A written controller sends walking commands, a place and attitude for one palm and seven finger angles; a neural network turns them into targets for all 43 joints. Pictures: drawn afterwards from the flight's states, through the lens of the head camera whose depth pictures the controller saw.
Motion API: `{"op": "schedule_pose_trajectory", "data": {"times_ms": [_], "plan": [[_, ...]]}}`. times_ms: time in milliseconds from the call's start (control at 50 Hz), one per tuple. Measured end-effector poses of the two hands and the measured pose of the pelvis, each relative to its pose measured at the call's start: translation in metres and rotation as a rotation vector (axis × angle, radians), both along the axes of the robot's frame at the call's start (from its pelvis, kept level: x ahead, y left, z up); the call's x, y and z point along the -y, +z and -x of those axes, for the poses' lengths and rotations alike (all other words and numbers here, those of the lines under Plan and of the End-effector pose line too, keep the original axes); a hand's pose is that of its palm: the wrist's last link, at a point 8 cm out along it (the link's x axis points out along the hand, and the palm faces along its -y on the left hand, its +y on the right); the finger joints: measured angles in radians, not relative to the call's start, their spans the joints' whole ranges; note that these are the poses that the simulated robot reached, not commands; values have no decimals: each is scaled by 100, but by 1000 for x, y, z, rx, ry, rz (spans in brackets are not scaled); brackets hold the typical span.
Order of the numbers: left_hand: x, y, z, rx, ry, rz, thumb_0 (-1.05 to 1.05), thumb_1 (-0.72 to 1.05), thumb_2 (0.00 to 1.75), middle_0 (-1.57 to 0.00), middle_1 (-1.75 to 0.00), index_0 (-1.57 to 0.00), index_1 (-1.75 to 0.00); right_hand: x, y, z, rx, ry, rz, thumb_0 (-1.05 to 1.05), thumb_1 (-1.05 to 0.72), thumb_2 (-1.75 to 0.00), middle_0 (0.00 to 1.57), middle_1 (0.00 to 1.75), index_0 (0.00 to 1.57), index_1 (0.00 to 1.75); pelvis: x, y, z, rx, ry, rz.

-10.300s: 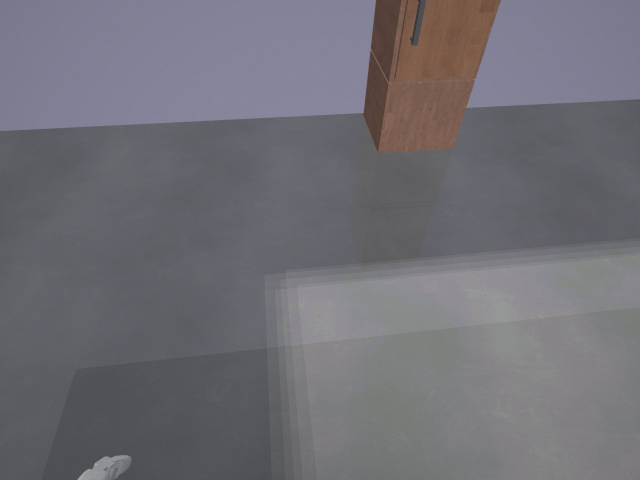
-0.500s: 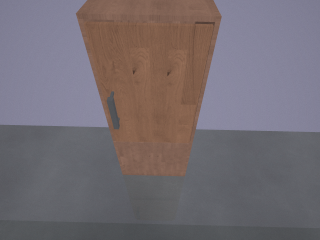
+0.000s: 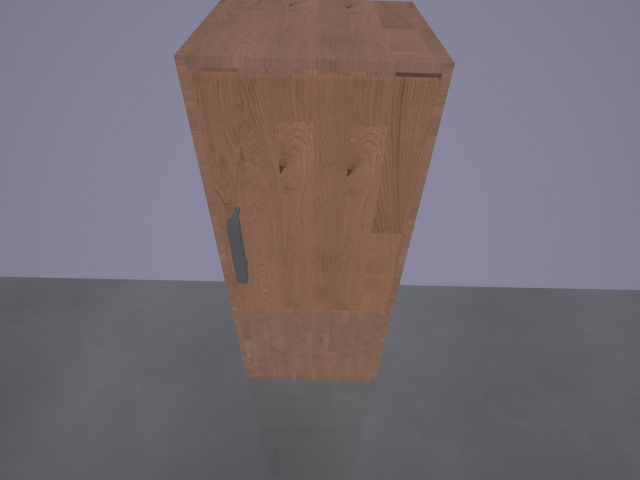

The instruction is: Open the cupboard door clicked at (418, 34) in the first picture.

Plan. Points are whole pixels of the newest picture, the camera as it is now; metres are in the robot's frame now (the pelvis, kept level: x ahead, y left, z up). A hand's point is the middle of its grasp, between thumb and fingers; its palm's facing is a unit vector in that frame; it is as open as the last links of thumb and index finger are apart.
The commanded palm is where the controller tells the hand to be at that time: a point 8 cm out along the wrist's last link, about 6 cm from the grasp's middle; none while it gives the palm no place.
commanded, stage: look again from close up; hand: left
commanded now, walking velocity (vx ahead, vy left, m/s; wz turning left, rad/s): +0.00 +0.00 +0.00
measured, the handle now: (239, 245) +0.58 +0.20 -0.09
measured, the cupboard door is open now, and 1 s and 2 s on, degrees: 0 0 0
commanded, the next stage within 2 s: shuffle to correct the standing spot in 0.24 s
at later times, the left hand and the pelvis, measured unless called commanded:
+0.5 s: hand out of the picture +0.02 +0.22 -0.16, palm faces +0.00 -0.96 -0.27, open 7.3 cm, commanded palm none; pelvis -0.01 +0.00 +0.01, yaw +0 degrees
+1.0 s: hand out of the picture +0.02 +0.15 -0.17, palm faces +0.08 -0.99 -0.14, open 7.3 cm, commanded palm none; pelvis +0.05 +0.01 +0.01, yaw +1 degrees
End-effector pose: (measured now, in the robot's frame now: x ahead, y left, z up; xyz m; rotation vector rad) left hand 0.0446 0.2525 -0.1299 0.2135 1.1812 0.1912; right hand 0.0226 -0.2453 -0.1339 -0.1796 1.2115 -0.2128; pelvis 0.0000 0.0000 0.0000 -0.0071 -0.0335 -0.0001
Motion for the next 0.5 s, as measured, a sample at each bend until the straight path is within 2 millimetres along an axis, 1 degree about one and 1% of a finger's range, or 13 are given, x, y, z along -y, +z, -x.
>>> {"op": "schedule_pose_trajectory", "data": {"times_ms": [60,100,160,220,300,400,500], "plan": [[-11,7,-14,44,-8,-19,0,91,90,-20,-30,-20,-30,2,6,-21,52,26,15,1,-91,-90,20,30,20,30,-4,1,0,10,-2,-2],[-16,11,-20,59,-15,-28,0,91,90,-20,-30,-20,-30,3,9,-32,78,42,22,1,-91,-90,20,30,20,30,-6,2,2,15,-3,-3],[-22,15,-22,65,-25,-38,0,91,90,-20,-30,-20,-30,4,13,-43,102,61,29,1,-90,-90,20,30,20,30,-8,3,4,19,-5,-5],[-25,17,-20,54,-31,-42,0,91,90,-20,-30,-20,-30,6,16,-48,106,75,33,1,-90,-90,20,30,20,30,-10,5,7,21,-5,-7],[-27,18,-10,25,-32,-44,0,91,90,-20,-30,-20,-30,10,17,-45,87,86,38,1,-90,-90,20,30,20,30,-10,6,11,23,-4,-10],[-26,15,8,-26,-24,-41,0,91,90,-20,-30,-20,-30,13,16,-32,41,83,38,1,-90,-90,20,30,20,30,-9,8,14,24,-2,-12],[-10,5,30,-100,-10,-8,0,91,90,-20,-30,-20,-30,7,7,-9,-34,59,6,1,-90,-90,20,30,20,30,-5,7,8,22,-5,-14]]}}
